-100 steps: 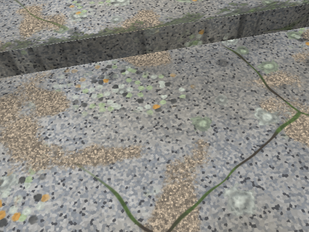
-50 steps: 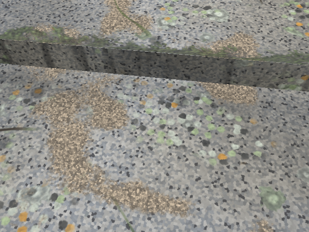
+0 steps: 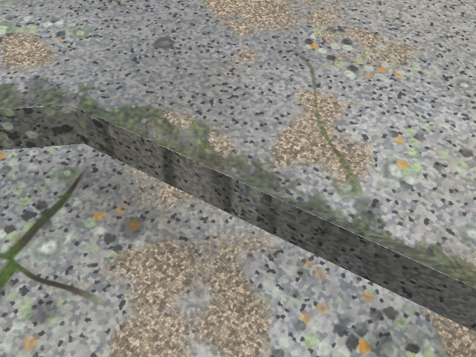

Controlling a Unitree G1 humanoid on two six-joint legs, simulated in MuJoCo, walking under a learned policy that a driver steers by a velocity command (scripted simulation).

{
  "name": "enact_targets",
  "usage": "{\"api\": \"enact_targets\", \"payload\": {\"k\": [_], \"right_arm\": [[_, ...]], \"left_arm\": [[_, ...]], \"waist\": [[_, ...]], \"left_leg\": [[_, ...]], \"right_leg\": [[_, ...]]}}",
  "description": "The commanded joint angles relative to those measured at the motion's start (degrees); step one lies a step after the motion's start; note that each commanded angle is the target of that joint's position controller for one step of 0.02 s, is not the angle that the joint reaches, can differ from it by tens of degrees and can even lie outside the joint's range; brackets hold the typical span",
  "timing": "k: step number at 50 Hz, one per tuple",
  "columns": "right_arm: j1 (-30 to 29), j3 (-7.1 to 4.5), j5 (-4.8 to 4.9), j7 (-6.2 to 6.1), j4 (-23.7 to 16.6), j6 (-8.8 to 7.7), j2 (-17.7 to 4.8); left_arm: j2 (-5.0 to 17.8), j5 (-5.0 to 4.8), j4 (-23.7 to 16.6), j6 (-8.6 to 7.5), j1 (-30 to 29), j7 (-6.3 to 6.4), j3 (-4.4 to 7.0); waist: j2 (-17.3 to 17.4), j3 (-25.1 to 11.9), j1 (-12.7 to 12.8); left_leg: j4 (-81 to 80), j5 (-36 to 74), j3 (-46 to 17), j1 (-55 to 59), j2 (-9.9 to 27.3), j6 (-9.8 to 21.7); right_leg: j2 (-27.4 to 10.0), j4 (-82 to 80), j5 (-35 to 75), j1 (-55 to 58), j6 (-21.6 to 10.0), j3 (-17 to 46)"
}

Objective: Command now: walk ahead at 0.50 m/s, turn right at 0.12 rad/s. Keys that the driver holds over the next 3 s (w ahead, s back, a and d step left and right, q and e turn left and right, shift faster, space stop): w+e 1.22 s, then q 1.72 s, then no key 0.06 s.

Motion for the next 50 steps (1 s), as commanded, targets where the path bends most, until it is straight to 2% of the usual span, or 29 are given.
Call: {"api": "enact_targets", "payload": {"k": [1, 3, 6, 10, 13, 16, 18, 21, 22, 23, 24, 25, 26, 27, 28, 29, 30, 32, 34, 38, 42, 43, 44, 46, 47, 48, 49, 50], "right_arm": [[11.9, -2.54, 1.05, -0.43, 1.6, -0.33, -7.0], [10.2, -1.87, 1.18, -0.73, 2.3, -1.25, -4.7], [12.5, -2.20, 1.65, -0.87, 4.2, -2.77, -5.5], [15.5, -2.26, 1.65, -1.12, 6.2, -2.84, -5.2], [16.5, -2.15, 1.69, -1.39, 7.4, -2.72, -5.2], [19.4, -2.35, 1.63, -1.93, 9.2, -2.43, -6.3], [20.6, -2.53, 1.48, -2.26, 10.3, -2.12, -7.0], [19.8, -2.98, 1.25, -2.93, 10.9, -1.32, -9.1], [19.4, -3.19, 1.05, -3.01, 10.9, -0.83, -9.8], [19.3, -3.37, 1.14, -2.94, 10.7, -0.32, -10.5], [18.1, -3.18, 1.32, -2.73, 9.5, -0.28, -10.0], [20.5, -1.88, 2.19, -1.26, 5.6, -0.92, -3.5], [13.1, -2.84, 1.36, -0.94, 4.0, -1.68, -8.1], [9.7, -2.50, 1.81, -0.53, 2.5, -2.52, -7.4], [10.1, -2.38, 1.95, -0.60, 2.9, -2.98, -7.3], [10.3, -2.46, 1.26, -0.83, 3.2, -2.52, -7.1], [11.4, -2.32, 0.28, -0.91, 3.3, -1.42, -6.7], [12.3, -2.05, -0.65, -0.67, 3.1, 0.31, -5.3], [10.2, -1.75, -0.53, -0.42, 2.0, 0.97, -4.5], [0.3, -1.28, -0.04, -0.22, -1.3, 1.14, -4.4], [-6.2, -0.74, 0.72, -0.46, -3.7, 0.62, -4.9], [-4.4, -0.21, 1.07, -1.01, -3.6, 0.53, -3.2], [-2.5, -0.20, 1.14, -1.32, -3.3, 0.28, -4.0], [5.3, -1.25, 0.71, -1.99, -1.3, -0.50, -6.8], [11.8, -1.97, 0.18, -2.44, 0.3, -1.23, -8.5], [19.3, -3.06, -1.01, -3.27, 0.9, -1.85, -12.8], [17.8, -4.17, -1.27, -3.31, 0.3, -0.94, -17.7], [14.8, -4.17, -0.76, -2.93, -0.1, -0.10, -13.4]], "left_arm": [[6.2, -0.34, -4.4, -0.66, -1.8, -0.11, 1.57], [5.0, 0.85, -3.1, 0.79, -0.6, -0.75, 1.58], [3.7, 1.07, -3.4, 2.18, -2.7, -1.66, 1.79], [3.0, 1.04, -6.0, 2.45, -10.8, -2.34, 1.73], [2.0, 1.08, -8.3, 1.98, -17.1, -2.82, 1.00], [1.5, 1.22, -10.6, 1.79, -22.7, -3.37, 0.20], [2.2, 1.34, -11.6, 1.70, -24.1, -3.45, 0.22], [3.6, 1.58, -10.8, 1.76, -19.9, -2.79, 0.83], [4.4, 1.71, -9.7, 1.52, -15.8, -2.52, 1.31], [5.8, 2.01, -7.8, 1.01, -9.4, -2.20, 2.15], [9.4, 2.78, -5.4, 0.74, -0.4, -1.42, 3.68], [16.7, 2.83, -5.8, 1.22, 0.2, -0.54, 5.85], [16.3, 0.57, -5.7, 1.87, 0.4, -0.51, 5.82], [14.6, 0.05, -5.8, 2.01, -3.5, -0.20, 5.39], [11.3, -0.17, -5.9, 1.86, -6.3, -0.09, 4.65], [9.8, -0.36, -6.1, 1.54, -8.6, 0.18, 4.19], [8.3, -0.59, -6.1, 1.14, -9.9, 0.35, 3.65], [8.8, -0.74, -5.9, -0.05, -9.3, 0.19, 3.49], [10.5, -0.53, -5.6, -0.50, -8.2, 0.11, 3.89], [10.8, -0.41, -5.1, -0.10, -4.5, 0.17, 4.10], [11.5, 0.16, -4.9, 0.14, -1.2, 0.50, 4.32], [10.1, 0.99, -5.5, 0.33, -2.8, 0.89, 4.04], [10.0, 1.07, -6.2, 0.38, -4.3, 1.05, 3.98], [11.2, 0.59, -7.3, -0.10, -7.5, 0.99, 4.19], [11.1, -0.26, -7.7, -0.60, -9.1, 0.64, 4.06], [6.7, -1.16, -9.5, -1.36, -8.9, 0.50, 2.69], [1.7, -1.47, -11.1, -0.90, 0.2, 0.90, 1.50], [6.5, 0.91, -9.0, 0.73, 0.5, 1.54, 2.07]], "waist": [[4.4, -3.3, -5.5], [5.9, -1.3, -3.0], [4.8, -0.6, -1.9], [4.1, 1.5, -3.1], [3.9, 3.0, -4.1], [3.8, 3.8, -5.6], [3.9, 3.7, -5.6], [5.8, -0.1, -3.0], [6.1, -2.5, -1.3], [5.5, -6.2, 1.4], [1.9, -11.2, 5.8], [-13.3, -15.5, 2.3], [-5.7, -16.9, 4.0], [-2.4, -8.4, 2.4], [1.7, -4.1, -0.1], [3.2, -1.3, -2.4], [2.8, -1.4, -4.0], [1.8, -2.7, -5.2], [0.5, -2.6, -5.2], [-2.3, -1.3, -1.6], [-3.4, -1.9, 1.3], [-5.2, -3.6, 0.2], [-4.7, -4.2, -1.0], [-3.4, -6.3, -5.3], [-0.8, -8.5, -9.3], [4.8, -14.2, -11.5], [16.3, -17.5, -4.7], [7.1, -14.6, -3.6]], "left_leg": [[-19.2, -1.3, -23.3, 22.4, 19.0, 7.4], [-22.0, 4.1, -15.0, 16.6, 15.2, 4.4], [-23.8, 12.8, -8.8, 16.2, 14.4, 3.9], [-25.2, 15.4, -2.6, 18.2, 13.5, 3.4], [-24.9, 18.9, 1.9, 18.5, 12.3, 2.5], [-23.9, 23.4, 4.4, 22.3, 13.6, 2.2], [-21.3, 30.2, 5.8, 25.9, 14.6, 1.7], [-9.8, 54.5, 8.4, 30.4, 15.5, 1.1], [-2.2, 58.5, 8.9, 30.5, 15.7, 1.3], [8.5, 54.8, 9.2, 27.6, 15.4, 1.1], [23.9, 39.8, 9.5, 17.1, 14.0, -0.4], [47.0, -11.1, 8.9, -10.3, 2.5, -3.8], [53.1, -18.6, -4.8, -18.8, -0.9, -3.7], [48.8, -11.9, -7.3, -21.7, 3.5, -3.3], [43.1, -8.1, -6.7, -18.6, 5.4, -3.3], [38.7, -7.5, -6.7, -15.2, 6.7, -4.0], [36.2, -7.4, -6.8, -11.5, 7.0, -5.0], [32.8, -7.7, -6.0, -8.4, 6.7, -6.5], [28.1, -5.4, -4.5, -8.4, 6.2, -7.7], [15.3, 2.8, -3.7, -10.7, 5.2, -8.7], [6.4, 6.3, -4.1, -10.2, 3.1, -8.1], [7.8, 5.0, -3.1, -5.7, 1.3, -7.6], [5.8, 3.5, -3.8, -1.4, 0.6, -6.9], [-1.3, 2.4, -4.1, 9.5, -1.6, -5.4], [-7.9, 6.5, -4.4, 18.1, -0.1, -4.1], [-10.4, 5.3, -16.2, 30.1, 12.9, -1.0], [-13.4, 14.2, -38.0, 36.5, 28.6, 6.1], [-13.1, -2.3, -41.9, 30.3, 28.5, 9.1]], "right_leg": [[-3.9, 13.5, 5.9, -24.7, -1.7, 4.3], [-5.1, 10.4, 8.6, -20.4, -0.6, 3.9], [-4.9, 10.0, 13.0, -21.9, 0.4, 3.4], [-5.5, 5.0, 20.8, -28.4, 1.3, 2.3], [-4.8, -5.2, 26.1, -27.1, 1.3, -0.5], [-3.9, -12.9, 26.5, -25.5, -0.1, -4.1], [-2.8, -15.9, 23.3, -24.1, -1.8, -5.7], [2.0, -17.7, 14.8, -17.3, -5.6, -8.8], [4.0, -19.1, 12.3, -13.0, -7.1, -9.2], [5.5, -22.5, 12.0, -4.6, -8.9, -8.3], [0.6, -26.3, 10.5, 9.3, -12.0, -0.2], [-17.4, -28.0, 12.0, 28.4, -22.0, 29.7], [-19.4, -35.7, 11.6, 29.0, -23.3, 42.4], [-18.6, -37.5, 14.5, 22.1, -20.9, 32.9], [-16.5, -38.9, 20.7, 14.7, -18.4, 28.1], [-13.6, -39.4, 28.2, 9.2, -16.2, 23.3], [-11.3, -39.8, 33.4, 5.8, -15.2, 19.7], [-9.2, -39.6, 41.8, 3.2, -14.8, 16.4], [-7.1, -39.7, 43.6, 1.1, -13.9, 14.2], [-4.7, -39.4, 37.7, 2.3, -10.7, 14.6], [-5.6, -36.0, 40.7, 7.3, -9.5, 17.2], [-5.7, -33.0, 45.8, 5.4, -8.7, 16.5], [-5.2, -30.9, 48.3, 3.5, -7.6, 16.8], [-3.7, -23.0, 54.4, 1.6, -5.6, 18.8], [-0.8, -13.9, 51.4, -0.9, -4.1, 17.3], [2.7, 0.8, 33.0, -9.0, -2.3, 14.1], [9.5, 12.0, -7.8, -21.9, -1.5, 8.0], [3.2, 19.9, -6.2, -25.9, -1.7, 6.6]]}}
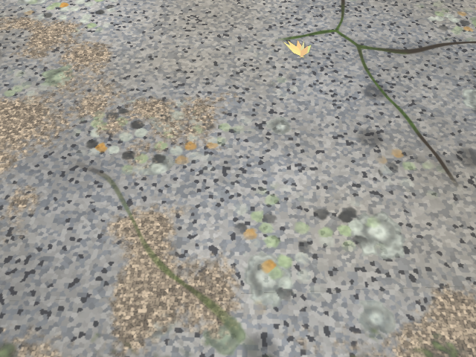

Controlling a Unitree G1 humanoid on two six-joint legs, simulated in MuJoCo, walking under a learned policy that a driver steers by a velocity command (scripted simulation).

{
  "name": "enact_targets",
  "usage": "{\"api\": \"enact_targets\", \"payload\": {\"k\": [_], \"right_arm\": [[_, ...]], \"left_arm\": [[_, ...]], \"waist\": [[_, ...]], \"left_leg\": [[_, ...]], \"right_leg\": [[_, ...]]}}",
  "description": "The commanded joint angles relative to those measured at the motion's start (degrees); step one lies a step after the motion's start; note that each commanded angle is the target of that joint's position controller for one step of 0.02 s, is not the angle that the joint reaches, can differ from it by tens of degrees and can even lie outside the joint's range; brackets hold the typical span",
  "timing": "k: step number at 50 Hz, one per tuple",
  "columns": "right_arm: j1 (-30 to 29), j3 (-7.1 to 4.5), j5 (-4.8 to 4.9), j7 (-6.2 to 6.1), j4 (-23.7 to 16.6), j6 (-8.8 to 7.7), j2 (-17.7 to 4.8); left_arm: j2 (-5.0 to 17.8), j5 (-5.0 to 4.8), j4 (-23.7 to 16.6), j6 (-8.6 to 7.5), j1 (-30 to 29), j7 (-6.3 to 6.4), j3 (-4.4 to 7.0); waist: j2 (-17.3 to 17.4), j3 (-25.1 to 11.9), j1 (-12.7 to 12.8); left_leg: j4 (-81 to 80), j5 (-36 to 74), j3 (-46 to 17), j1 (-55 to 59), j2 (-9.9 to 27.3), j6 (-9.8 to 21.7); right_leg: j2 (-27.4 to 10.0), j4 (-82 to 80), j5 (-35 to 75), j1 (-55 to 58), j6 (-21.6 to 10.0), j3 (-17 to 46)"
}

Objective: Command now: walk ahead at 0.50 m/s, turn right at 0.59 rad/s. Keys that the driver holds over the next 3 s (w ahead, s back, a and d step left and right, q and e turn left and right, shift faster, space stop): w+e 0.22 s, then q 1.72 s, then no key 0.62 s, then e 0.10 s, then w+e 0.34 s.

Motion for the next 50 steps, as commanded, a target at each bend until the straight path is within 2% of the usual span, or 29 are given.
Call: {"api": "enact_targets", "payload": {"k": [1, 3, 5, 7, 11, 13, 15, 18, 21, 22, 23, 24, 25, 26, 27, 28, 29, 30, 31, 32, 33, 34, 35, 38, 40, 42, 44, 48, 50], "right_arm": [[11.0, -3.32, 0.34, -0.23, -1.2, 0.69, -7.9], [9.0, -2.48, 0.55, -0.06, -1.4, 0.44, -5.3], [11.3, -2.93, 1.12, 0.12, 0.2, -0.42, -5.8], [14.9, -3.48, 1.21, 0.66, 1.7, -1.19, -6.2], [18.4, -3.59, 0.64, 0.84, 3.7, -1.50, -5.4], [21.0, -3.50, 0.74, 0.73, 5.3, -1.85, -5.3], [26.6, -3.75, 0.67, 0.45, 8.4, -2.24, -5.6], [29.3, -3.57, 0.58, -0.47, 11.6, -1.84, -5.5], [32.8, -3.26, 0.28, -1.59, 14.0, -1.41, -4.9], [32.4, -3.15, 0.52, -1.97, 14.4, -0.37, -5.1], [32.6, -3.03, 0.84, -2.56, 15.0, 0.77, -3.5], [26.7, -2.99, 1.38, -1.72, 12.3, 2.13, -4.5], [24.6, -3.61, 2.41, -1.07, 10.4, 2.40, -5.7], [24.6, -4.32, 3.02, 0.82, 9.8, 2.19, -10.9], [22.0, -5.63, 4.23, 2.98, 8.9, 0.54, -16.1], [14.0, -6.17, 7.21, 4.26, 2.7, -1.46, -15.2], [15.7, -5.49, 7.04, 5.35, -1.2, -1.97, -10.6], [21.7, -5.53, 4.60, 4.62, 2.2, -0.96, -5.7], [21.4, -5.04, 4.09, 3.23, 0.6, 1.07, -1.2], [19.9, -5.13, 2.81, 1.78, -0.6, 3.30, 0.2], [20.9, -5.22, 1.19, 0.41, -0.7, 5.26, 1.0], [20.5, -5.10, 0.31, -0.49, -0.3, 7.09, 1.4], [19.7, -4.80, 0.20, -1.36, -1.6, 8.13, 2.5], [12.1, -3.50, 0.33, -2.88, -6.4, 9.62, 4.2], [11.8, -3.43, -0.10, -3.16, -7.6, 9.89, 3.1], [10.5, -4.01, 0.29, -2.88, -8.7, 10.34, 0.9], [7.0, -4.75, 0.81, -2.44, -10.5, 11.39, -2.2], [4.8, -5.24, 0.33, -1.15, -11.8, 12.36, -3.5], [6.0, -5.66, 0.74, -0.54, -10.5, 12.23, -4.3]], "left_arm": [[5.1, 2.19, -4.7, 0.47, 1.3, -0.04, 0.26], [3.3, 2.67, -6.9, 1.30, -4.0, -1.35, 0.40], [1.1, 2.61, -7.9, 2.30, -3.8, -2.19, -0.02], [-0.6, 2.35, -10.7, 2.91, -6.7, -1.90, -0.26], [-1.9, 2.55, -16.2, 4.02, -14.0, -1.27, -0.48], [-3.0, 2.88, -18.1, 3.90, -16.5, -0.78, -0.82], [-6.3, 2.85, -20.1, 4.24, -20.1, 1.08, -1.76], [-7.3, 2.88, -25.7, 3.08, -30.3, 1.46, -3.21], [-8.7, 2.06, -30.6, 2.07, -38.3, 0.43, -4.64], [-10.5, 1.15, -33.4, 1.58, -42.1, -0.04, -6.12], [-12.2, 1.40, -36.2, 1.43, -44.2, -0.50, -6.94], [-12.6, 0.08, -34.4, 1.88, -36.5, -1.58, -7.64], [-14.6, -1.30, -33.8, 2.47, -33.6, -1.82, -8.12], [-9.4, -2.13, -28.8, 3.96, -21.4, -1.06, -5.41], [-5.0, -1.40, -23.6, 3.92, -3.2, -0.28, -3.04], [1.8, -0.36, -21.9, 2.47, 6.2, 0.52, -0.44], [11.4, 0.44, -21.8, 2.03, 6.4, 1.53, 2.29], [9.8, 0.56, -22.1, 2.24, -1.6, 1.18, 2.30], [6.1, 1.00, -22.1, 2.65, -10.4, 0.77, 1.12], [0.2, 0.96, -20.9, 3.50, -16.5, 1.01, -0.43], [-6.6, 0.66, -19.2, 3.92, -20.3, 1.48, -2.22], [-10.0, 0.88, -18.0, 4.38, -21.9, 1.90, -3.32], [-10.4, 1.19, -17.9, 3.95, -22.5, 1.95, -3.74], [-8.0, 1.63, -14.3, 1.62, -17.1, 2.48, -3.27], [-6.7, 1.86, -13.3, 1.19, -13.9, 2.52, -2.87], [-6.8, 1.65, -14.8, 1.52, -13.6, 3.66, -3.65], [-4.2, 1.55, -15.9, 2.64, -10.4, 4.39, -3.43], [-1.7, 1.77, -18.8, 4.04, -7.5, 4.96, -3.11], [-1.3, 1.40, -20.0, 3.96, -7.4, 4.55, -2.84]], "waist": [[1.9, -8.0, -4.3], [6.3, -1.9, -4.3], [6.5, -1.4, -3.1], [5.6, -3.0, -3.6], [6.1, 0.4, -4.2], [4.6, 2.3, -4.6], [8.3, 1.9, -6.9], [5.6, 4.4, -7.6], [8.2, 3.4, -10.5], [8.3, 3.0, -11.2], [9.3, 2.9, -11.2], [6.4, -1.6, -6.9], [9.5, -6.2, -5.9], [9.9, -15.1, -1.9], [13.3, -25.3, 7.9], [2.5, -31.7, 14.3], [-22.4, -43.4, 11.5], [-16.3, -42.9, 5.3], [-11.6, -34.2, -1.4], [-8.0, -24.0, -5.0], [-10.2, -13.9, -7.4], [-10.4, -6.4, -8.8], [-12.9, -4.8, -9.3], [-2.4, -2.0, -9.3], [-1.1, -2.4, -9.2], [-1.2, -3.4, -8.5], [-2.9, -2.5, -6.0], [-3.5, -3.8, -4.1], [-4.2, -3.4, -3.6]], "left_leg": [[-15.7, -16.3, -32.0, 24.1, 23.8, 11.3], [-18.5, -11.5, -20.3, 16.9, 18.7, 9.2], [-18.6, -2.6, -11.8, 13.3, 16.3, 8.3], [-17.4, 1.6, -9.7, 15.6, 17.6, 9.3], [-19.8, -7.7, -6.1, 16.7, 18.7, 8.9], [-20.0, -1.3, -5.6, 17.0, 19.4, 9.8], [-20.8, 9.5, -7.0, 24.8, 22.1, 12.7], [-23.3, 6.3, -6.3, 33.4, 21.3, 11.2], [-24.3, 12.3, -6.6, 40.8, 21.1, 10.3], [-26.9, 13.2, -4.2, 38.9, 18.7, 9.1], [-27.8, 21.3, -3.6, 35.3, 18.3, 7.7], [-31.1, 24.8, 2.0, 25.2, 15.1, 8.0], [-32.8, 33.4, 2.0, 14.4, 15.7, 6.9], [-26.4, 55.4, 3.9, 15.4, 14.5, 7.7], [-8.8, 83.5, 4.1, 15.6, 13.5, 4.2], [15.7, 53.6, 2.7, -1.2, 5.8, -2.3], [45.2, -14.4, -2.7, -2.7, -5.2, -3.6], [64.6, -12.9, -15.4, -4.1, -5.8, -3.2], [68.8, -8.8, -12.4, -8.3, -2.6, -3.1], [65.3, -4.8, -5.7, -10.8, 1.5, -2.7], [63.4, -2.2, -4.5, -12.9, 2.5, -3.1], [63.4, -0.6, -3.8, -12.8, 1.8, -2.8], [69.8, -0.6, -2.9, -14.1, 0.5, -2.1], [72.8, 3.6, -4.4, -20.1, -0.1, -0.8], [69.7, 5.0, -4.6, -24.5, -0.7, -2.1], [63.8, 6.6, -4.8, -23.5, -0.8, -4.4], [56.8, 3.2, -0.4, -23.9, -0.9, -6.1], [51.2, 0.5, -0.2, -22.0, 0.7, -6.5], [46.8, -0.6, 2.2, -20.1, 0.8, -5.7]], "right_leg": [[-7.5, 24.9, 1.4, -25.2, 0.5, -2.3], [-9.1, 30.6, 5.9, -27.7, 1.9, -4.9], [-9.3, 35.9, 10.2, -28.5, 2.8, -5.6], [-9.1, 45.3, 10.8, -34.9, 2.8, -5.1], [-9.0, 53.0, 11.3, -48.9, 3.5, -3.5], [-8.1, 52.1, 9.7, -53.1, 3.9, -1.1], [-6.6, 66.0, 0.6, -62.9, 3.0, -3.0], [-10.8, 64.5, -7.5, -75.0, 1.4, -6.5], [-15.7, 62.3, -12.9, -82.2, 0.5, -9.8], [-17.0, 54.1, -14.0, -79.1, 0.5, -11.7], [-18.3, 49.2, -12.3, -73.5, -0.9, -8.1], [-17.0, 31.5, -0.4, -52.1, -0.9, -14.3], [-14.7, 24.1, 2.6, -28.0, -2.3, -11.7], [-9.0, 25.2, 2.0, -13.0, -2.5, -18.2], [-6.0, 22.4, 9.8, 4.2, -3.6, -13.6], [-19.1, 5.9, 16.2, 21.3, -5.4, 8.6], [-36.6, -14.2, 40.5, 23.6, -7.5, 31.1], [-35.1, -15.6, 38.7, 13.9, -6.2, 32.8], [-35.4, -16.7, 26.6, 3.8, -5.0, 28.1], [-33.1, -15.4, 13.6, -4.3, -3.2, 20.5], [-28.9, -12.4, 3.3, -12.6, -1.8, 13.3], [-26.0, -13.0, -5.7, -21.3, -0.6, 6.6], [-27.4, -13.9, -7.3, -25.0, -1.8, 6.0], [-29.3, -18.4, 1.3, -25.7, -1.4, 4.2], [-28.9, -20.3, 6.6, -18.9, -0.6, -0.7], [-29.6, -23.3, 11.4, -14.7, -0.7, -5.2], [-29.5, -27.7, 12.3, -8.4, -3.0, -9.3], [-30.7, -30.8, 8.4, 0.1, -5.2, -10.4], [-29.7, -31.2, 5.8, 1.4, -3.7, -13.2]]}}
Over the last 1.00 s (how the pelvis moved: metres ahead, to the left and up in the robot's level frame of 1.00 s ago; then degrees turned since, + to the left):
0.50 -0.08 0.00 -33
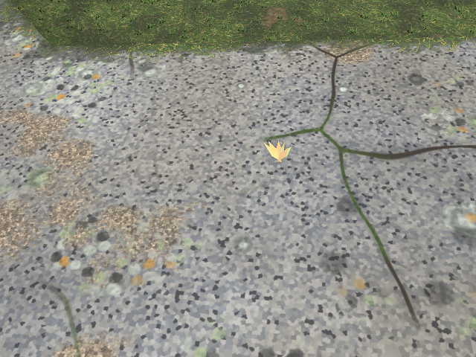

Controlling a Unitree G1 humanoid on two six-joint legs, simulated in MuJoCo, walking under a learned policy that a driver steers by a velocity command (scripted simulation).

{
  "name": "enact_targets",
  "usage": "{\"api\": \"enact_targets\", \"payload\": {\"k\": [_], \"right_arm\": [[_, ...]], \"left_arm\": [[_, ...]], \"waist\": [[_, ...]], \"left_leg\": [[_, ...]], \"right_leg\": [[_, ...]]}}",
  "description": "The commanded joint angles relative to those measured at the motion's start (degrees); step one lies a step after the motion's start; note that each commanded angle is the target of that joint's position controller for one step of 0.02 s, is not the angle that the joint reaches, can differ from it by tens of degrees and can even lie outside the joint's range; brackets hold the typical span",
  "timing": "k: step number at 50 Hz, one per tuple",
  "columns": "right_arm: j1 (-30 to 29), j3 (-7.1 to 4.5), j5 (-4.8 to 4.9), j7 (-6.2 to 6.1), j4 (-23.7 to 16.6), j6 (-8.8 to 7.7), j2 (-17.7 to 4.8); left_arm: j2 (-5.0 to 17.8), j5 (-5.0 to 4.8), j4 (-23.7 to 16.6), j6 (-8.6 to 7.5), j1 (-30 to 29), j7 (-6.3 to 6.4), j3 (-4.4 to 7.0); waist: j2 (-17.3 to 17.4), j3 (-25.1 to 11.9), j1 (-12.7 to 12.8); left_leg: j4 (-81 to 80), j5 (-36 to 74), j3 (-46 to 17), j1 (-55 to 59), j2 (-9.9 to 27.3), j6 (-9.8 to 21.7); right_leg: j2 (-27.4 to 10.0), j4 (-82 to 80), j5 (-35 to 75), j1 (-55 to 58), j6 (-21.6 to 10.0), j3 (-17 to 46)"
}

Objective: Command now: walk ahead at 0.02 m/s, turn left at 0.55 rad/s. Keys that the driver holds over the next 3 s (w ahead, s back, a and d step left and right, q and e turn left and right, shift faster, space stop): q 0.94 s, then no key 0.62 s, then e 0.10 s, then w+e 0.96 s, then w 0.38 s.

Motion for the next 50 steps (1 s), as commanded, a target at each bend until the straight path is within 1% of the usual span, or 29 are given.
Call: {"api": "enact_targets", "payload": {"k": [1, 3, 10, 17, 18, 19, 20, 21, 22, 23, 24, 25, 26, 27, 28, 30, 31, 32, 33, 34, 35, 36, 37, 38, 39, 40, 44, 47, 50], "right_arm": [[1.9, -2.53, 0.07, 0.68, -2.2, -0.17, -6.7], [-0.7, -2.09, -0.30, 1.03, -4.0, -0.26, -5.7], [-0.3, -1.40, -0.71, 1.54, -5.1, -1.02, -5.6], [3.1, -1.66, 0.37, 2.26, -6.8, -0.31, -6.9], [5.4, -1.60, 1.01, 2.36, -4.7, -0.51, -7.5], [8.3, -1.63, 1.20, 2.51, -4.2, -0.80, -7.2], [13.2, -1.72, 1.08, 2.58, -2.6, -1.25, -7.1], [20.3, -3.08, 0.53, 1.95, -0.4, -1.34, -10.4], [20.1, -5.14, 0.53, 1.32, -1.4, -1.15, -14.2], [8.7, -4.64, 1.53, 0.20, -6.3, -2.63, -13.4], [-2.6, -3.37, 1.08, -0.98, -10.7, -3.10, -12.1], [-8.0, -2.32, -0.52, -1.18, -12.9, -2.77, -12.1], [-10.6, -1.82, -1.32, -1.09, -14.7, -3.57, -12.1], [-9.6, -0.68, -1.22, -0.75, -14.5, -4.05, -9.3], [-6.4, -0.22, -1.14, -0.40, -13.4, -4.16, -8.4], [0.9, -1.70, -1.31, 0.28, -10.4, -3.35, -10.4], [3.3, -2.74, -0.53, 0.35, -8.4, -2.61, -11.8], [6.5, -3.48, 0.29, 0.18, -5.9, -2.39, -12.7], [1.6, -2.84, 2.30, 1.11, -8.1, -1.93, -9.6], [2.7, -2.70, 2.23, 1.30, -7.5, -1.77, -10.1], [3.2, -2.70, 0.84, 1.29, -6.8, -1.41, -10.2], [7.7, -3.07, 1.12, 1.54, -4.9, -1.22, -11.9], [10.1, -3.85, -0.45, 1.36, -3.9, -0.79, -14.1], [8.5, -4.79, -2.23, 0.95, -5.5, 0.24, -15.5], [3.9, -4.73, -2.01, 0.43, -6.0, 0.75, -15.4], [-0.3, -4.53, -1.46, 0.42, -6.9, 0.76, -15.6], [-3.4, -3.33, -0.53, 1.78, -7.2, -0.26, -12.5], [-5.7, -3.56, -0.23, 1.59, -7.6, -1.00, -11.9], [-7.7, -3.40, -0.10, 1.38, -8.5, -0.76, -12.1]], "left_arm": [[7.7, -0.02, -6.7, -0.47, -2.2, 0.12, 2.12], [8.6, 0.76, -7.1, 1.03, -0.2, 0.59, 2.60], [9.6, 1.65, -8.6, 1.76, -0.4, 1.31, 3.38], [12.0, 1.90, -8.6, 2.05, -5.2, -0.13, 4.45], [12.0, 0.96, -6.8, 2.32, -5.0, -0.91, 4.59], [13.3, 0.81, -6.0, 2.58, -5.9, -1.34, 4.94], [13.7, 0.54, -5.2, 2.86, -6.9, -1.61, 5.24], [14.0, 1.25, -6.2, 3.33, -10.6, -1.65, 5.51], [13.2, 1.17, -8.6, 3.78, -13.4, -2.01, 5.62], [11.4, 1.71, -10.5, 3.98, -11.5, -2.75, 5.26], [11.1, 0.33, -9.9, 4.62, -9.3, -2.88, 5.15], [11.8, -0.81, -9.8, 4.90, -7.4, -3.08, 5.57], [10.5, -0.40, -10.9, 5.10, -6.7, -2.96, 5.10], [10.1, 0.06, -10.5, 5.14, -6.2, -2.41, 4.55], [9.4, -0.13, -10.7, 5.15, -5.8, -2.24, 3.69], [7.3, -0.82, -9.7, 4.50, -2.6, -2.12, 2.32], [6.4, -0.56, -7.2, 4.48, 0.1, -1.72, 2.35], [6.4, -0.52, -4.4, 4.25, 3.4, -1.81, 2.71], [12.8, 2.48, -5.7, 3.86, 1.0, -1.70, 4.45], [10.9, 2.51, -7.8, 3.67, -6.5, -2.20, 3.63], [7.0, 2.73, -11.5, 3.52, -11.8, -1.30, 1.89], [7.0, 2.60, -14.1, 3.07, -18.4, -0.82, 1.46], [8.7, 1.79, -14.0, 2.14, -19.6, -1.00, 2.23], [11.8, 0.54, -15.5, 0.65, -21.6, -0.25, 4.12], [9.3, -0.22, -15.3, 0.65, -18.2, -0.27, 4.01], [8.3, 0.28, -13.8, -0.11, -12.4, -0.55, 3.40], [9.2, 0.80, -11.6, -2.17, -4.8, -0.08, 4.19], [9.3, 1.41, -11.6, -2.34, -4.0, -0.48, 4.59], [9.3, 1.95, -12.4, -1.93, -4.7, -0.47, 4.83]], "waist": [[-6.1, -4.6, -1.2], [-9.1, -2.2, 0.0], [-5.5, -4.4, 0.4], [-3.1, -5.8, -1.7], [-0.3, -6.2, -1.0], [-0.7, -5.8, -2.8], [2.2, -6.1, -5.3], [10.4, -2.6, -10.3], [25.4, 2.2, -12.3], [23.8, 0.4, -4.9], [13.7, -4.1, 0.2], [7.3, -4.3, 2.6], [6.6, -5.1, 3.8], [3.0, -5.7, 3.1], [2.9, -4.5, 1.8], [7.2, -3.8, -1.0], [7.1, -3.9, -1.3], [4.1, -7.7, -1.1], [-15.4, -6.9, 1.7], [-26.3, -6.5, 0.1], [-16.2, -8.2, -2.6], [-10.2, -9.3, -6.3], [-4.5, -8.4, -8.5], [-6.7, -8.6, -10.0], [-4.3, -8.3, -6.5], [-1.5, -6.1, -3.4], [-4.0, -6.1, -0.3], [-9.2, -6.6, 1.1], [-10.9, -6.2, 2.0]], "left_leg": [[-4.6, -1.8, 0.6, -0.8, 1.5, 0.6], [-8.0, -4.0, 1.7, -3.2, 1.0, 0.1], [-17.3, -12.5, 2.9, -1.4, 3.3, 1.3], [-29.1, -17.3, 5.2, 8.5, 6.2, 5.0], [-32.2, -16.5, 10.7, 13.5, 2.9, 6.1], [-36.6, -13.8, 11.0, 18.1, 3.2, 7.2], [-43.6, -9.1, 10.1, 25.4, 3.5, 8.6], [-52.6, -2.4, 3.6, 29.2, 3.7, 12.9], [-61.3, -11.2, -18.5, 23.8, 12.4, 20.8], [-61.6, -14.2, -33.0, 19.7, 17.5, 22.6], [-60.1, -14.0, -29.5, 13.0, 18.4, 21.0], [-59.0, -14.0, -24.5, 10.8, 15.8, 18.9], [-55.5, -11.9, -24.9, 11.8, 14.8, 17.8], [-54.2, -9.0, -21.1, 15.6, 12.0, 15.9], [-54.9, -6.6, -18.2, 19.6, 10.2, 13.8], [-56.0, -9.5, -17.2, 27.5, 6.4, 10.5], [-54.0, -10.5, -13.9, 27.4, 2.1, 8.1], [-47.4, -10.6, -13.8, 24.3, 1.1, 8.3], [-30.7, -7.9, 1.8, 9.6, -12.9, -1.3], [-11.6, -20.2, -5.8, 1.7, -9.0, -1.0], [-0.2, -18.3, -13.8, 0.1, -7.1, -1.6], [4.7, -15.4, -11.7, 0.8, -6.4, -1.6], [8.5, -7.2, -8.4, -0.3, -7.2, -1.8], [17.0, -4.3, -11.4, 0.3, -5.2, -2.5], [19.2, 0.3, -9.4, 0.8, -4.4, -2.9], [20.5, 1.6, -5.6, -0.5, -6.2, -2.2], [13.7, 3.7, -6.3, -3.9, -4.5, -0.8], [6.9, 3.1, -4.7, -2.2, -3.3, -0.8], [-2.8, 2.6, -5.5, 1.2, -1.2, 0.4]], "right_leg": [[-13.9, -19.3, -8.2, 9.4, -0.1, 16.9], [-14.2, -19.5, -13.9, 11.3, -1.7, 17.5], [-17.2, -17.8, -16.3, 16.3, -2.6, 16.6], [-18.3, -17.5, -20.2, 12.8, 1.0, 13.5], [-15.6, -16.9, -22.2, 10.5, 2.3, 9.6], [-14.4, -15.4, -24.2, 7.9, 3.8, 7.7], [-12.7, -10.8, -28.1, 3.7, 5.9, 6.0], [-4.4, -1.2, -29.1, -4.1, 11.4, 1.4], [4.8, 22.7, -31.8, -12.0, 13.3, 2.5], [2.3, 40.6, -22.6, -14.2, 12.9, 23.6], [2.2, 47.7, -15.3, -9.8, 13.6, 28.2], [5.6, 48.0, -10.1, -10.4, 14.0, 24.8], [5.3, 48.1, -11.2, -10.7, 12.9, 28.5], [6.3, 41.1, -11.7, -12.0, 12.5, 25.3], [7.5, 28.7, -14.4, -13.2, 11.8, 21.8], [8.8, -3.5, -19.0, -9.1, 9.2, 18.5], [10.4, -19.3, -12.6, -1.1, 7.9, 16.4], [7.4, -26.1, 1.5, 10.2, 4.9, 20.0], [2.3, -19.8, -1.1, 15.6, -0.3, 25.6], [-5.9, -12.1, 10.7, 13.3, -6.0, 34.3], [-7.6, -5.8, 21.6, 13.7, -5.6, 29.4], [-8.6, -3.9, 24.5, 11.6, -4.5, 28.2], [-8.3, -2.2, 21.7, 10.4, -3.5, 25.2], [-14.8, 0.5, 26.1, 5.4, -3.3, 28.1], [-13.5, -0.2, 10.8, 1.3, -2.2, 26.9], [-12.9, -0.2, 9.5, 1.9, -2.1, 24.5], [-16.0, 5.0, 6.2, 7.3, -0.5, 27.1], [-19.1, 7.2, 4.8, 7.2, -0.4, 28.2], [-20.7, 9.0, -1.3, 2.3, 1.0, 29.0]]}}
Over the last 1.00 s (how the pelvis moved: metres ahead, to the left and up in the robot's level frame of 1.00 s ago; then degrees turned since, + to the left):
0.31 -0.23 0.18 7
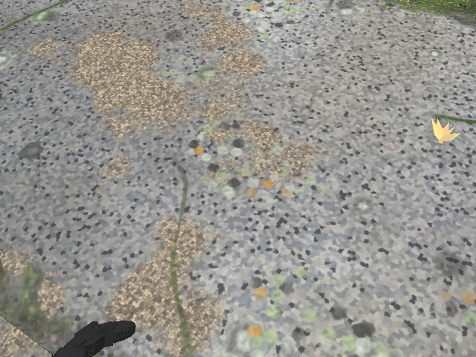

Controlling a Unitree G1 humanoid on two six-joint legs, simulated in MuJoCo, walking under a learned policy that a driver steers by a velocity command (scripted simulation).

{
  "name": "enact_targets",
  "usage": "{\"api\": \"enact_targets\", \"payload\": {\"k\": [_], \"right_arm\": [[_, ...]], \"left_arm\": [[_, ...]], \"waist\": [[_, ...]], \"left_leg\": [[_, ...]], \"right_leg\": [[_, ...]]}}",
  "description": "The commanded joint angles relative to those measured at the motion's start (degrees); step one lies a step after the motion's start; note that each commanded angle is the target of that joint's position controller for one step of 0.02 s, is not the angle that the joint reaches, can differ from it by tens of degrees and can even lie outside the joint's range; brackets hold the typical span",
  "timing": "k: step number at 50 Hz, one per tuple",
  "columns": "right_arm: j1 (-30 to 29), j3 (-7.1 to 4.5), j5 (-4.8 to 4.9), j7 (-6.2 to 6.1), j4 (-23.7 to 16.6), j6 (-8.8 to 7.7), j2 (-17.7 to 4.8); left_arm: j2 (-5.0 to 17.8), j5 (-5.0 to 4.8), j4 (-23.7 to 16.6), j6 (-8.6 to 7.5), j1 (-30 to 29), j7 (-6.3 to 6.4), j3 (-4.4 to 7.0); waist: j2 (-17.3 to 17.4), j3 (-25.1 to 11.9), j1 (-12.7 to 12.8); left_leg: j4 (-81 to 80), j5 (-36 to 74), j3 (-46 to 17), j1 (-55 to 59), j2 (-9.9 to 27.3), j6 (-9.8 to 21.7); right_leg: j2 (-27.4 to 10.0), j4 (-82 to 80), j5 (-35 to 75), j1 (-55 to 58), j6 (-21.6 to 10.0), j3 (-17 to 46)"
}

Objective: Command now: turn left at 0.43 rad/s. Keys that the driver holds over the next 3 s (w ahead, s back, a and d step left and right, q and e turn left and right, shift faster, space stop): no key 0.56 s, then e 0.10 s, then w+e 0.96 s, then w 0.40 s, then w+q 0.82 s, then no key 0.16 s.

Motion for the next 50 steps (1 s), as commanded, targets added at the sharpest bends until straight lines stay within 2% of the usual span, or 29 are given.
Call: {"api": "enact_targets", "payload": {"k": [1, 4, 6, 8, 9, 10, 11, 12, 13, 14, 16, 17, 20, 22, 25, 27, 29, 30, 31, 32, 35, 39, 41, 43, 44, 45, 46, 48, 50], "right_arm": [[-6.7, 0.11, 0.50, 0.16, -6.4, -1.14, -2.1], [-3.4, 1.09, 1.68, -0.33, -5.6, -1.29, -0.7], [5.0, 0.60, 2.52, -0.09, -1.8, -2.16, -1.9], [16.8, 0.90, 2.45, 0.50, 4.0, -3.66, -0.6], [19.4, 1.62, 0.97, 1.84, 6.6, -4.54, 0.3], [14.7, 3.36, -1.08, 3.28, 4.5, -6.37, -2.3], [11.9, 2.58, -0.56, 3.30, 0.3, -7.11, -8.7], [9.6, 1.70, 0.35, 2.72, -0.6, -6.63, -10.9], [5.7, 2.52, 0.81, 1.55, -0.7, -6.25, -7.9], [1.5, 1.73, 2.47, 0.00, -1.3, -5.96, -9.6], [-5.5, 5.04, 2.91, -1.68, -2.2, -7.15, -0.7], [-4.4, 5.88, 2.87, -2.04, -1.3, -7.69, 1.5], [0.9, 6.14, 2.94, -2.97, 1.4, -10.02, 1.9], [3.2, 5.71, 1.92, -3.35, 1.9, -10.20, 2.3], [4.5, 5.83, 0.96, -3.30, 1.9, -8.35, 4.9], [10.7, 5.01, 0.88, -2.73, 4.9, -6.40, 4.6], [13.6, 4.26, 2.49, -1.79, 7.7, -5.76, 4.6], [16.5, 3.74, 2.43, -1.07, 8.5, -6.26, 4.9], [14.0, 4.20, 3.16, -0.13, 7.2, -6.98, 7.3], [8.0, 4.47, 2.46, 0.37, 6.6, -7.54, 7.0], [4.2, 3.86, 0.48, 0.28, 6.9, -8.28, 6.7], [4.9, 3.48, 0.41, 0.44, 5.6, -8.29, 7.0], [7.8, 3.56, 0.81, 0.70, 5.5, -8.89, 7.2], [15.2, 3.53, 1.59, 0.07, 7.8, -9.91, 7.9], [18.8, 3.10, 1.31, -0.65, 8.7, -10.81, 6.2], [19.2, 1.94, 0.29, -1.08, 7.8, -11.10, 0.1], [19.6, 1.32, -0.23, -1.03, 8.1, -10.53, -1.3], [15.0, 2.47, 0.16, -0.74, 8.2, -11.10, 2.0], [15.8, 3.32, -0.38, -0.56, 10.3, -12.88, 4.3]], "left_arm": [[8.1, 0.66, -3.8, -0.27, 1.7, 0.35, 3.13], [7.1, 1.14, -5.0, 0.20, -3.3, 0.72, 2.60], [7.0, -0.17, -4.3, 0.91, -4.8, 0.97, 2.81], [4.5, -2.03, -2.2, 2.91, -5.5, 0.60, 2.63], [2.6, -2.56, -0.5, 4.78, -6.5, 0.23, 2.69], [-2.1, -4.79, -1.0, 6.57, -5.9, -0.90, 2.02], [-3.2, -6.42, -1.3, 6.60, -2.0, -1.03, 1.74], [-2.5, -5.50, -0.7, 5.94, 0.0, -0.19, 1.42], [-2.0, -2.45, 0.5, 4.39, -1.1, -0.07, 1.39], [-2.6, -1.05, -1.5, 3.59, -1.2, -0.08, 0.36], [4.8, -1.31, 1.2, 3.53, -3.5, -2.48, 2.52], [5.2, -2.16, 4.0, 4.16, -0.1, -3.34, 2.66], [3.3, -1.66, 6.1, 6.04, 2.1, -3.89, 2.08], [2.6, -1.35, 6.1, 6.10, 3.0, -3.59, 1.68], [0.9, -2.92, 6.9, 5.68, 3.0, -2.96, 0.59], [1.6, -3.70, 9.7, 5.00, 5.8, -2.13, 0.97], [1.5, -2.76, 13.7, 2.68, 11.9, -2.16, 0.96], [3.1, -2.11, 14.4, 0.88, 13.3, -2.47, 1.17], [5.3, -1.97, 14.1, 0.29, 11.4, -2.89, 1.35], [3.2, -2.16, 12.9, -0.42, 6.4, -3.26, 0.87], [6.2, -2.14, 12.5, -1.52, 6.9, -2.95, 2.33], [10.3, -1.51, 11.9, 0.30, 11.3, -2.47, 4.81], [10.5, -1.27, 10.9, 0.54, 8.5, -2.48, 5.19], [9.3, -1.49, 9.7, 0.35, 4.2, -2.83, 5.25], [7.0, -1.72, 9.4, -0.25, 4.1, -2.82, 5.03], [2.1, -4.01, 7.5, -0.77, 3.7, -3.22, 4.05], [3.9, -2.63, 8.4, -1.03, 8.7, -3.27, 4.51], [4.1, 0.20, 9.7, -0.85, 6.4, -3.32, 4.76], [0.6, -0.27, 8.5, -1.08, 4.7, -3.68, 3.34]], "waist": [[-12.5, -7.9, 4.1], [-14.9, -9.5, 2.2], [-14.3, -13.2, 0.3], [-3.9, -12.9, -5.4], [7.8, -7.1, -8.0], [15.9, -3.4, -1.9], [15.4, -11.1, 1.2], [13.7, -16.3, 2.3], [11.7, -13.5, 4.4], [17.1, -11.5, 5.0], [6.2, -4.2, 5.8], [4.1, -5.0, 5.8], [2.5, -6.3, 4.5], [5.9, -7.0, 3.3], [9.9, -6.6, 0.8], [10.8, -5.5, -2.8], [0.8, -2.6, -0.8], [-4.4, -4.3, -2.1], [-14.0, -3.0, -2.6], [-13.5, -2.4, -1.2], [-9.9, -7.9, 0.8], [-10.7, -1.8, 2.7], [-8.8, -0.6, 0.5], [-4.9, -1.5, -4.2], [0.1, -2.2, -5.3], [13.8, -4.1, -4.5], [16.1, -5.9, -2.6], [-0.7, -0.8, 0.1], [-1.1, -1.8, 0.8]], "left_leg": [[-11.3, -0.9, 0.1, -6.2, 2.9, 1.4], [-32.1, -0.7, 3.5, 6.0, 7.3, 4.5], [-48.0, 10.5, 5.3, 20.3, 10.1, 6.8], [-64.8, 27.3, 6.0, 37.1, 10.7, 8.6], [-69.6, 20.0, 2.6, 34.8, 9.7, 9.6], [-54.4, 49.0, -2.5, 29.2, 13.1, 10.2], [-50.3, 65.4, -10.2, 28.8, 22.5, 14.0], [-56.5, 46.1, -13.1, 26.8, 26.8, 17.6], [-57.1, 36.3, -10.8, 26.5, 24.0, 17.2], [-64.1, 5.6, -19.0, 21.2, 26.9, 16.9], [-68.9, -14.7, -19.2, 13.6, 22.2, 16.9], [-67.4, -14.5, -16.9, 12.7, 20.4, 16.8], [-63.4, -10.0, -13.2, 14.3, 16.8, 17.6], [-66.2, -11.5, -15.1, 18.5, 17.0, 19.3], [-72.0, -15.0, -13.1, 20.2, 16.5, 17.6], [-71.7, -8.9, -15.6, 20.7, 18.0, 17.7], [-68.5, -3.0, -11.7, 19.0, 14.6, 13.1], [-64.0, -6.8, -8.2, 15.6, 11.3, 9.9], [-66.2, -8.7, -3.5, 14.3, 7.4, 7.2], [-64.5, -4.1, -1.8, 19.2, 7.9, 6.6], [-59.7, -4.9, 2.0, 22.5, 5.4, 6.5], [-45.7, -17.0, 5.1, 12.6, 1.8, 7.8], [-46.6, -18.1, 3.5, 11.6, 2.4, 9.0], [-60.1, -12.6, 5.2, 23.6, 1.7, 9.6], [-64.6, -13.9, -0.5, 30.5, 5.7, 9.0], [-73.4, -29.7, -21.9, 35.9, 17.8, 11.5], [-79.1, -36.0, -36.6, 35.8, 27.2, 16.3], [-75.8, -36.2, -26.7, 29.1, 25.0, 17.9], [-72.0, -25.2, -14.6, 28.3, 20.8, 15.6]], "right_leg": [[-13.8, -18.2, 13.9, 11.2, -4.9, 21.3], [-12.0, -14.3, 19.5, 4.0, -2.7, 16.2], [-9.9, -7.8, 24.7, 1.3, -2.7, 14.8], [-4.3, 7.5, 12.3, -6.9, -2.8, 9.4], [2.4, 28.1, -10.5, -11.2, -3.8, 4.4], [9.6, 56.2, -17.1, -23.0, -1.2, 5.2], [11.6, 69.3, -10.4, -28.1, 1.8, 12.2], [12.3, 75.3, -4.2, -29.2, 3.8, 13.3], [14.9, 83.6, 2.1, -33.7, 4.4, 14.1], [13.5, 78.9, 11.0, -36.4, 5.8, 14.9], [12.1, 65.6, 20.3, -28.5, 5.4, 17.0], [13.2, 58.1, 21.7, -22.2, 5.0, 16.9], [15.3, 37.6, 22.8, -12.0, 3.5, 15.3], [14.9, 22.0, 16.7, -8.0, 2.5, 15.9], [14.5, -14.0, -3.2, 6.4, 0.8, 14.4], [15.2, -30.8, 0.0, 15.8, -1.2, 13.9], [14.9, -51.2, 20.2, 22.4, -3.4, 15.8], [8.0, -52.8, 22.1, 27.6, -3.6, 25.1], [2.2, -49.0, 31.1, 22.1, -6.1, 30.9], [2.0, -48.9, 30.7, 15.7, -6.3, 30.9], [5.8, -48.6, 16.8, 16.1, -4.9, 30.4], [3.0, -53.7, -17.3, 9.8, -11.7, 40.4], [3.0, -52.9, -12.7, 9.7, -12.9, 41.2], [8.5, -46.5, -6.2, 5.1, -10.3, 35.6], [12.5, -36.1, -2.2, 0.2, -8.5, 31.6], [21.0, -18.9, 2.4, -10.8, -5.1, 20.9], [19.9, 0.4, 2.1, -14.9, -3.5, 15.6], [16.2, 30.0, 7.2, -22.6, -3.3, 18.8], [15.8, 47.4, 11.3, -30.7, -4.5, 19.5]]}}
Over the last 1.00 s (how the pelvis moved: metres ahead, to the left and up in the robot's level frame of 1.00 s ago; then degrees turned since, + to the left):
-0.05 -0.10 -0.06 33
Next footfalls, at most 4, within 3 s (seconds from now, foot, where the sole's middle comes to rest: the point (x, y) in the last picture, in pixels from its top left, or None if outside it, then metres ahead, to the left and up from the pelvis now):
0.18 left None -0.01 0.17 -0.89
0.60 right None -0.07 -0.02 -0.89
1.38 right None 0.23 -0.03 -0.70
1.86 left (263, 288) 0.60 -0.02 -0.70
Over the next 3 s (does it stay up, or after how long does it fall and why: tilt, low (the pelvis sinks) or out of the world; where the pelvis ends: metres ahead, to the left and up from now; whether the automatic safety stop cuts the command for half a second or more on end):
stays up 0.98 -0.24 0.08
